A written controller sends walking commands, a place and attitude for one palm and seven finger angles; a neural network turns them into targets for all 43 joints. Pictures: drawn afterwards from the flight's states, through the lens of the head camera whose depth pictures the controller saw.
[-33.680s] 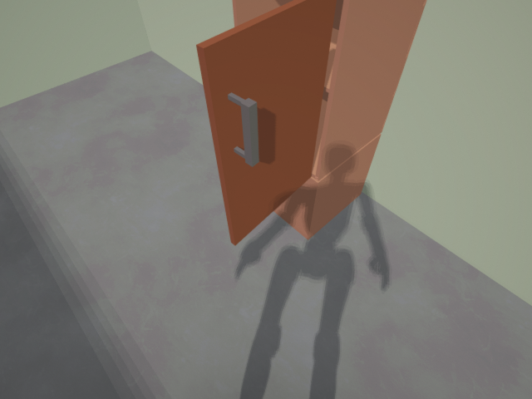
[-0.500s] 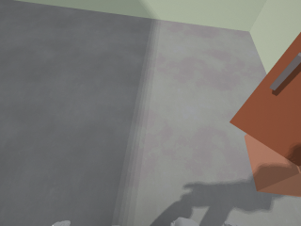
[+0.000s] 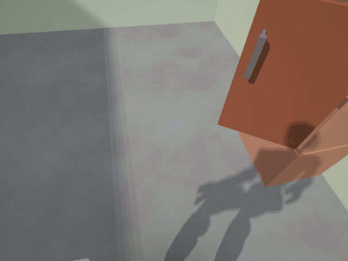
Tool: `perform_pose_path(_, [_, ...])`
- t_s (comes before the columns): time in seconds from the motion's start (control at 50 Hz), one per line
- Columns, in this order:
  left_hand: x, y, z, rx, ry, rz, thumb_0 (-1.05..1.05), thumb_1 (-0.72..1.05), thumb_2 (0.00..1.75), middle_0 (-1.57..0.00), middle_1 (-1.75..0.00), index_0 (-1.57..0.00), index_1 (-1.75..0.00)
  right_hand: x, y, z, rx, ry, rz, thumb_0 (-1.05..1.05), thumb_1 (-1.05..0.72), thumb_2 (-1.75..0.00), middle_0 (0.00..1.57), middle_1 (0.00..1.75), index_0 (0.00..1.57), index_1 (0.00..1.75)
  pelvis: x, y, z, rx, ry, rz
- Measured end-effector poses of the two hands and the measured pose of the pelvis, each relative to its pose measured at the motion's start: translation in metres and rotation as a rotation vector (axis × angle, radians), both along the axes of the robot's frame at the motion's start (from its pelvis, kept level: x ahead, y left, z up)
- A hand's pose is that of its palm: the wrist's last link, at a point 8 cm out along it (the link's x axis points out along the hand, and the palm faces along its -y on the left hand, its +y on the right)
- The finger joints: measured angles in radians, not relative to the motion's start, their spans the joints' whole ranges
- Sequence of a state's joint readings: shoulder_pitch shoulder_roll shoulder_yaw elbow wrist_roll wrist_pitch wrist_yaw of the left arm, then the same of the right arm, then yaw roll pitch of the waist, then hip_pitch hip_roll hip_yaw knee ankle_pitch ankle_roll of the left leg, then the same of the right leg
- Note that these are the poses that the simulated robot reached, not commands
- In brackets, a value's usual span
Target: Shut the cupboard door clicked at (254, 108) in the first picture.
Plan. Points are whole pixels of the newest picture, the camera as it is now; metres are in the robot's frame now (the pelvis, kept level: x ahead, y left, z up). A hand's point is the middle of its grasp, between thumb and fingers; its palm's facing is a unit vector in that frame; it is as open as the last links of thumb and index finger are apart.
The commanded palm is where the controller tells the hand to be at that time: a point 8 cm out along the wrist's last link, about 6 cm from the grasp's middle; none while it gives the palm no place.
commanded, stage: turn to face it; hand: left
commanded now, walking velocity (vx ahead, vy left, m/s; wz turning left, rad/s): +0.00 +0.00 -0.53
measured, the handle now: (255, 54) +0.72 -0.22 +0.08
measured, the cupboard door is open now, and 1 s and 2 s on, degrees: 56 56 56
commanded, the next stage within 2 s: take the last steps up to it in 0.44 s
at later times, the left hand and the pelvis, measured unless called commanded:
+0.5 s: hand (113, 258) +0.14 +0.16 -0.15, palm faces -0.24 -0.94 -0.25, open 7.3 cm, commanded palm none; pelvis +0.01 -0.01 +0.01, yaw -14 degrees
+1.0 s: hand (139, 221) +0.23 +0.11 -0.16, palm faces -0.43 -0.89 -0.14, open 7.4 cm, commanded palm none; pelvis +0.09 -0.04 +0.02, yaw -23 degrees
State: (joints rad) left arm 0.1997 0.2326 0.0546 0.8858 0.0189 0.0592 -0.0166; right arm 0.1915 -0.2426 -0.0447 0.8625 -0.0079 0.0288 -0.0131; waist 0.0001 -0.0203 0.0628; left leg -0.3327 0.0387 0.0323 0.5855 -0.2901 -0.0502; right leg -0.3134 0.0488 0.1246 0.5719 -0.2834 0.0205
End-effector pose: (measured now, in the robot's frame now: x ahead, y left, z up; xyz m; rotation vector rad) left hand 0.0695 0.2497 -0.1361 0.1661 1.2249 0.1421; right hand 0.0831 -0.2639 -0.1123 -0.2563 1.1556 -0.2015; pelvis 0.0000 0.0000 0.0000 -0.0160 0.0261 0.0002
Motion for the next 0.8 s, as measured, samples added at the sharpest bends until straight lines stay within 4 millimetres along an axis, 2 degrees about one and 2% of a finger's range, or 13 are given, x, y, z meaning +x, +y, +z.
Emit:
perform_pose_path(0.06, [0.012, 0.008, -0.005, -0.01, 0.008, -0.027, 0.01, 0.91, 0.9, -0.2, -0.3, -0.21, -0.3, -0.012, 0.01, 0.004, -0.013, 0.004, -0.017, 0.0, -0.91, -0.89, 0.2, 0.3, 0.2, 0.3, 0.001, 0.007, 0.0, -0.003, -0.009, -0.041])
perform_pose_path(0.2, [0.046, 0.008, 0.009, -0.013, -0.006, -0.112, 0.01, 0.91, 0.9, -0.2, -0.3, -0.2, -0.3, -0.049, 0.02, 0.01, 0.0, 0.066, -0.096, 0.0, -0.91, -0.89, 0.21, 0.3, 0.21, 0.3, 0.004, 0.01, 0.013, -0.033, -0.011, -0.118])
perform_pose_path(0.28, [0.068, -0.005, 0.015, 0.004, -0.026, -0.175, 0.01, 0.91, 0.9, -0.2, -0.3, -0.2, -0.3, -0.072, 0.015, 0.001, 0.029, 0.094, -0.162, 0.0, -0.9, -0.89, 0.21, 0.3, 0.21, 0.3, 0.005, 0.004, 0.011, -0.031, -0.011, -0.158])
perform_pose_path(0.34, [0.082, -0.02, 0.016, 0.023, -0.059, -0.221, 0.01, 0.91, 0.9, -0.2, -0.3, -0.2, -0.3, -0.09, 0.005, -0.014, 0.058, 0.114, -0.217, 0.0, -0.9, -0.89, 0.21, 0.3, 0.21, 0.3, 0.006, -0.006, 0.004, -0.014, -0.015, -0.185])
perform_pose_path(0.4, [0.087, -0.034, 0.016, 0.044, -0.08, -0.255, 0.0, 0.91, 0.9, -0.2, -0.3, -0.2, -0.3, -0.103, -0.005, -0.028, 0.074, 0.141, -0.272, 0.01, -0.9, -0.89, 0.21, 0.3, 0.21, 0.3, 0.006, -0.011, -0.003, -0.01, -0.016, -0.212])
perform_pose_path(0.46, [0.082, -0.041, 0.021, 0.046, -0.059, -0.268, 0.0, 0.91, 0.9, -0.2, -0.3, -0.2, -0.3, -0.104, -0.008, -0.026, 0.077, 0.148, -0.301, 0.01, -0.91, -0.89, 0.2, 0.3, 0.2, 0.3, 0.008, -0.01, 0.003, -0.006, -0.018, -0.226])
perform_pose_path(0.54, [0.076, -0.044, 0.018, 0.031, -0.019, -0.28, 0.0, 0.91, 0.9, -0.2, -0.3, -0.2, -0.3, -0.097, -0.004, -0.015, 0.077, 0.122, -0.315, 0.01, -0.91, -0.89, 0.2, 0.3, 0.2, 0.3, 0.012, -0.008, 0.008, 0.009, -0.017, -0.251])
perform_pose_path(0.66, [0.078, -0.033, -0.007, -0.024, 0.031, -0.28, 0.0, 0.91, 0.9, -0.2, -0.3, -0.21, -0.3, -0.084, 0.012, -0.009, 0.036, 0.075, -0.317, 0.01, -0.91, -0.89, 0.2, 0.3, 0.2, 0.3, 0.027, 0.004, 0.0, -0.015, -0.009, -0.278])
perform_pose_path(0.72, [0.086, -0.03, -0.012, -0.038, 0.07, -0.304, 0.01, 0.91, 0.9, -0.2, -0.3, -0.2, -0.3, -0.091, 0.022, -0.002, 0.022, 0.076, -0.338, 0.0, -0.91, -0.89, 0.2, 0.3, 0.2, 0.3, 0.035, 0.006, 0.002, -0.015, -0.011, -0.31])
perform_pose_path(0.8, [0.108, -0.036, -0.003, -0.057, 0.071, -0.342, 0.01, 0.91, 0.9, -0.2, -0.3, -0.2, -0.3, -0.111, 0.033, 0.012, 0.025, 0.134, -0.383, 0.0, -0.91, -0.89, 0.2, 0.3, 0.21, 0.3, 0.048, 0.001, 0.014, -0.028, -0.006, -0.33])
